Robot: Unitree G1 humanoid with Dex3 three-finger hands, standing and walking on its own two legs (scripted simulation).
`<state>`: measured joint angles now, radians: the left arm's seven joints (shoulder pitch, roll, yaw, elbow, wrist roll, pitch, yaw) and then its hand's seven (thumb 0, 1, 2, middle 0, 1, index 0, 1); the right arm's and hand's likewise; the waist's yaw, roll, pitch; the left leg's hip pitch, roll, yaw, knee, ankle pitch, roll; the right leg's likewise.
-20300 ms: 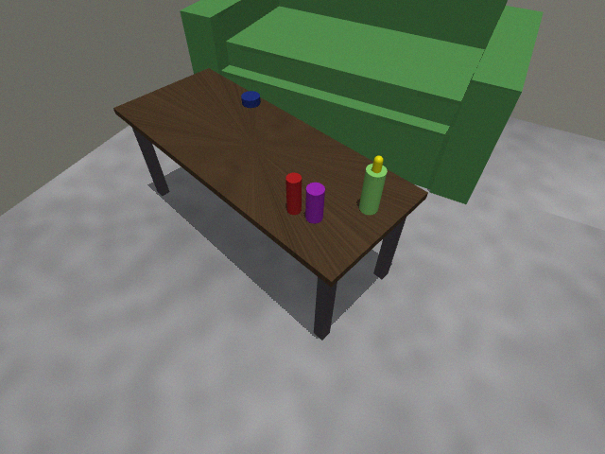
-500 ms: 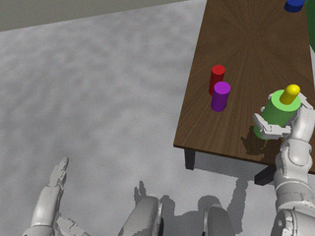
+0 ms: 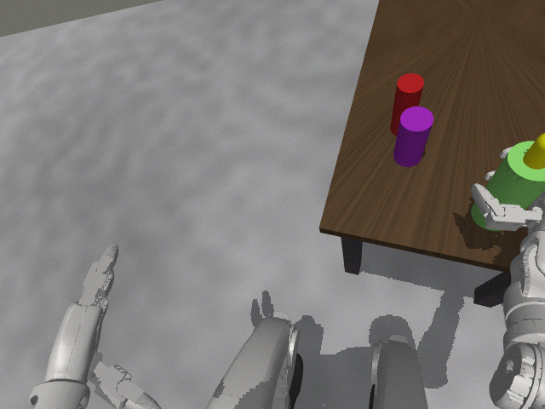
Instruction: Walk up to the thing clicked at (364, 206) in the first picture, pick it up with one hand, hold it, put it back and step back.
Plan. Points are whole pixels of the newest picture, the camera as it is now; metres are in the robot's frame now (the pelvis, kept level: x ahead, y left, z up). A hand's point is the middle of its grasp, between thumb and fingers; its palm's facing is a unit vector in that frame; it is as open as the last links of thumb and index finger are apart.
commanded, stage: lower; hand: right
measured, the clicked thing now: (517, 182) +0.45 -0.23 -0.02
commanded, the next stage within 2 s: loosen in 0.88 s
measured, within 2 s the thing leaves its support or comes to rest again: rests again in 0.72 s
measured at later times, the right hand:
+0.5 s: hand (499, 195) +0.46 -0.22 -0.07, palm faces +0.24 +0.97 +0.01, open 8.4 cm
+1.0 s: hand (497, 199) +0.46 -0.23 -0.09, palm faces +0.23 +0.97 +0.01, open 8.4 cm
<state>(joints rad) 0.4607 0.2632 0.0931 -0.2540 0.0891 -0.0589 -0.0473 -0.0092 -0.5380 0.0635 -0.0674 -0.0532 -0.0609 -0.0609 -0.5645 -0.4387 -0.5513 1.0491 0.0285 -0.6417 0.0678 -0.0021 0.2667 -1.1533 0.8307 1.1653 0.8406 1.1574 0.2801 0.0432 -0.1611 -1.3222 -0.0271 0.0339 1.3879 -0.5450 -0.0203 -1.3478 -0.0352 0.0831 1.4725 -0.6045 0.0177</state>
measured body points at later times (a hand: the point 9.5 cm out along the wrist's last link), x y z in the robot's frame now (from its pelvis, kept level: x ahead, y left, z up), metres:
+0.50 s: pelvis -0.01 +0.00 -0.03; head +0.15 -0.07 +0.38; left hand +0.16 +0.26 +0.07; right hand +0.44 -0.28 -0.07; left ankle +0.05 +0.14 -0.58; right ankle +0.03 -0.12 -0.58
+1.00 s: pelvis -0.02 +0.00 -0.05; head +0.16 -0.08 +0.36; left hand +0.16 +0.25 +0.06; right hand +0.44 -0.28 -0.09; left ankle +0.05 +0.14 -0.58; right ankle +0.03 -0.12 -0.58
